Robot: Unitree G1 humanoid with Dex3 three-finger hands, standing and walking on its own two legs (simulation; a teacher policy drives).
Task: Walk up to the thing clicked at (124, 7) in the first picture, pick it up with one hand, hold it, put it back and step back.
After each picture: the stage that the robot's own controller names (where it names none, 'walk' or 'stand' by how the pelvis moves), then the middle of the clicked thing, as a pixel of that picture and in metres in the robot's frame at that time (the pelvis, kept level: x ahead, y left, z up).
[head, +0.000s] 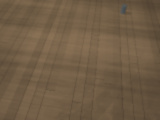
stand; (123, 9) +1.94 -0.55 -0.72
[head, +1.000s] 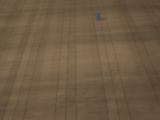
walk; (97, 15) +1.87 -0.06 -0.70
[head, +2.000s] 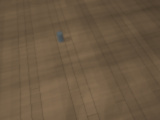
walk; (60, 37) +1.29 +0.31 -0.71
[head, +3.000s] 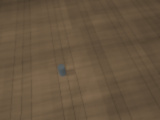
walk; (61, 70) +0.85 +0.26 -0.72
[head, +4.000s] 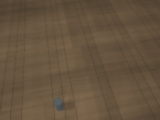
walk; (58, 104) +0.51 +0.22 -0.71
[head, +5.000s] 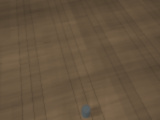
stand; (85, 111) +0.44 -0.01 -0.69
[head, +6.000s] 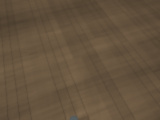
stand; out of the picture +0.40 +0.06 -0.72
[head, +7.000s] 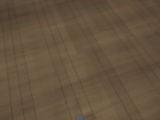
stand; out of the picture +0.36 +0.02 -0.71
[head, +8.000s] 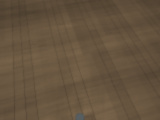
stand; (79, 119) +0.38 +0.01 -0.72
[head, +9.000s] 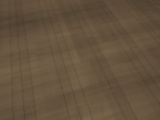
stand; out of the picture +0.35 +0.01 -0.73
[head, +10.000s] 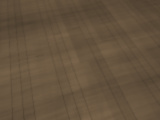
stand; out of the picture +0.35 +0.02 -0.73
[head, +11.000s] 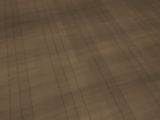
stand; out of the picture +0.34 +0.03 -0.73
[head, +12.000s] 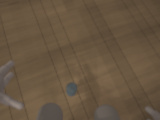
go down; (71, 89) +0.39 +0.03 -0.53
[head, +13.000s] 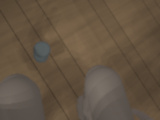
go down; (41, 52) +0.44 +0.08 -0.28
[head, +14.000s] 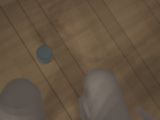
go down; (44, 55) +0.44 +0.07 -0.32
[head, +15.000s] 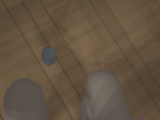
go down; (48, 56) +0.44 +0.07 -0.33
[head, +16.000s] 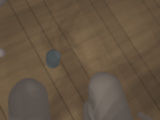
go down; (52, 59) +0.44 +0.06 -0.33
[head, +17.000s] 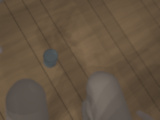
go down; (50, 58) +0.44 +0.06 -0.33
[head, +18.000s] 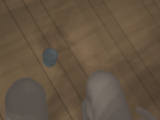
go down; (49, 58) +0.44 +0.06 -0.32
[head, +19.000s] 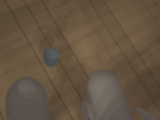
go down; (50, 57) +0.45 +0.07 -0.32
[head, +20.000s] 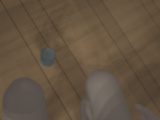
go down; (47, 57) +0.44 +0.07 -0.31
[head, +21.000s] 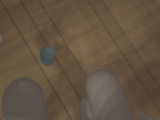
go down; (47, 56) +0.44 +0.07 -0.31
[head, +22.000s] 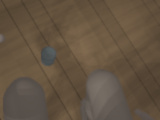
go down; (48, 56) +0.44 +0.07 -0.31
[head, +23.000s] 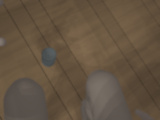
go down; (48, 57) +0.44 +0.07 -0.32
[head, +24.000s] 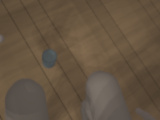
go down; (49, 59) +0.44 +0.07 -0.32
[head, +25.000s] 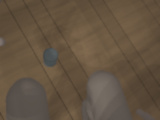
go down; (50, 58) +0.44 +0.06 -0.32
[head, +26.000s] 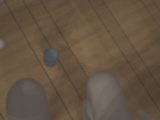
go down; (50, 58) +0.44 +0.06 -0.32
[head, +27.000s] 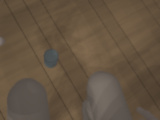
go down; (50, 59) +0.44 +0.06 -0.33
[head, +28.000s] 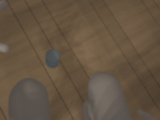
go down; (52, 59) +0.44 +0.06 -0.33
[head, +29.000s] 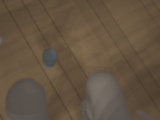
go down; (49, 58) +0.44 +0.06 -0.32
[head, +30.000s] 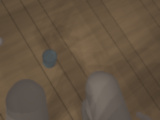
go down; (49, 59) +0.44 +0.07 -0.33
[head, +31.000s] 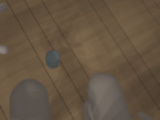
go down; (52, 60) +0.44 +0.06 -0.33
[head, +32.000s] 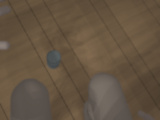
go down; (53, 60) +0.44 +0.06 -0.33
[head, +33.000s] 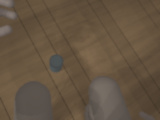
hold; (56, 64) +0.44 +0.06 -0.35
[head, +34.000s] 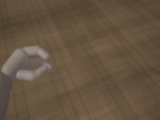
hold; out of the picture +0.35 +0.02 -0.67
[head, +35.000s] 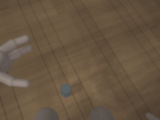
go down; (65, 90) +0.40 +0.03 -0.55
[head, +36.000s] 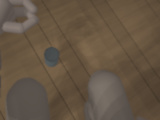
hold; (51, 57) +0.45 +0.06 -0.30
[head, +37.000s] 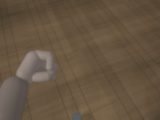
crouch; (76, 119) +0.38 +0.02 -0.65
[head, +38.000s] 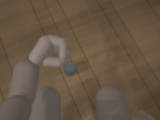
hold; (69, 69) +0.44 +0.04 -0.42
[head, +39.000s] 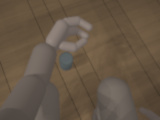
lower; (66, 61) +0.45 +0.04 -0.32
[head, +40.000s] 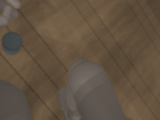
lower; (11, 44) +0.45 +0.10 -0.29
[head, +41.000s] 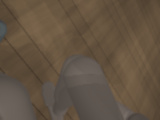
rest; out of the picture +0.46 +0.12 -0.28
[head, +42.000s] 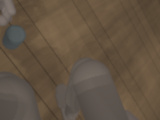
hold; (13, 38) +0.45 +0.11 -0.28
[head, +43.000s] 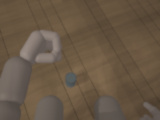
hold; (70, 80) +0.44 +0.04 -0.47
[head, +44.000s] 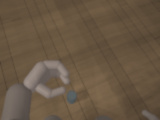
crouch; (71, 97) +0.40 +0.03 -0.59
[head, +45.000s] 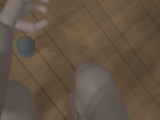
withdraw; (26, 48) +0.46 +0.09 -0.28
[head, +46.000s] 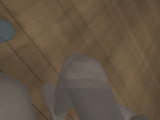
crouch; out of the picture +0.46 +0.10 -0.25
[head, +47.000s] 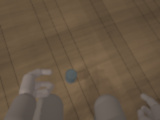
stand; (70, 76) +0.44 +0.03 -0.47
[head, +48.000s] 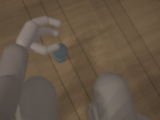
stand; (60, 53) +0.46 +0.05 -0.31
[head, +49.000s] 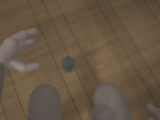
walk; (67, 64) +0.46 +0.04 -0.40
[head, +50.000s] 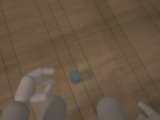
stand; (75, 77) +0.43 +0.03 -0.49
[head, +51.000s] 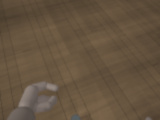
hold; out of the picture +0.38 +0.01 -0.66
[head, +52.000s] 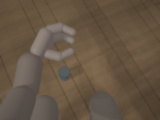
lower; (64, 74) +0.44 +0.04 -0.47
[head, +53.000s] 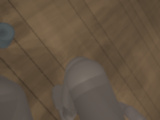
lower; (2, 36) +0.47 +0.12 -0.27
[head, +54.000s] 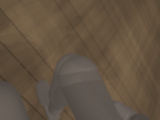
lower; out of the picture +0.47 +0.13 -0.28
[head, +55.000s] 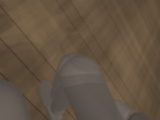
lower; out of the picture +0.47 +0.12 -0.27
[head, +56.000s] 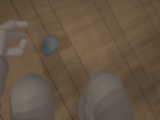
stand; (49, 46) +0.47 +0.08 -0.32
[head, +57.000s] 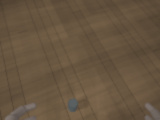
lower; (72, 105) +0.41 +0.02 -0.62
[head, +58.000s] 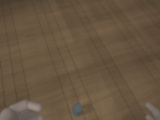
crouch; (77, 110) +0.40 +0.01 -0.63
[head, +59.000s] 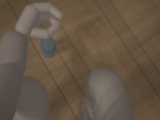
lower; (48, 48) +0.48 +0.06 -0.30
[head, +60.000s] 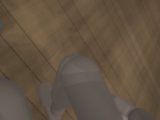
lower; out of the picture +0.47 +0.12 -0.28
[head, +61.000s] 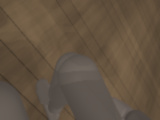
lower; out of the picture +0.47 +0.13 -0.28
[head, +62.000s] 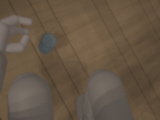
stand; (46, 44) +0.48 +0.09 -0.31
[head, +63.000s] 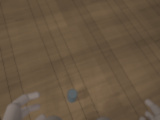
crouch; (72, 96) +0.43 +0.02 -0.58
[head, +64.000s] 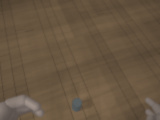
crouch; (76, 105) +0.42 +0.01 -0.61
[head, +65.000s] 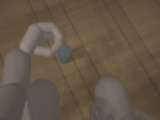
crouch; (64, 55) +0.49 +0.05 -0.35
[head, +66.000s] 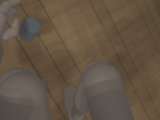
stand; (29, 30) +0.48 +0.10 -0.29
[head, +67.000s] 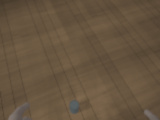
stand; (74, 107) +0.42 +0.03 -0.62
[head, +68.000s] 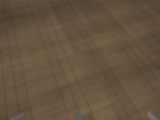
stand; out of the picture +0.39 +0.01 -0.66
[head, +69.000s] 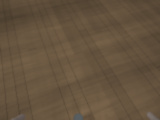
stand; out of the picture +0.40 +0.01 -0.66
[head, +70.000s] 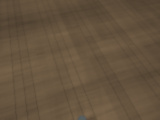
stand; out of the picture +0.42 +0.01 -0.72
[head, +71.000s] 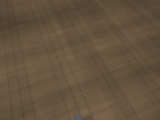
stand; out of the picture +0.41 +0.03 -0.72
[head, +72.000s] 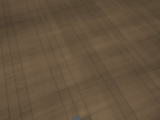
walk; out of the picture +0.39 +0.04 -0.73
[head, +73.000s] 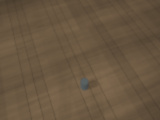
walk; (84, 84) +0.60 +0.03 -0.71
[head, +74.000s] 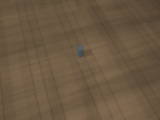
walk; (80, 51) +0.94 +0.01 -0.71
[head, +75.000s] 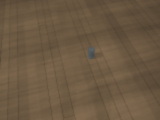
stand; (91, 53) +1.03 -0.01 -0.71
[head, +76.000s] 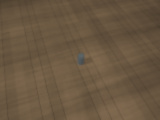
stand; (80, 59) +1.01 +0.00 -0.73
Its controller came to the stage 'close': no
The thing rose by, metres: 0.01
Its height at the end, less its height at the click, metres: +0.00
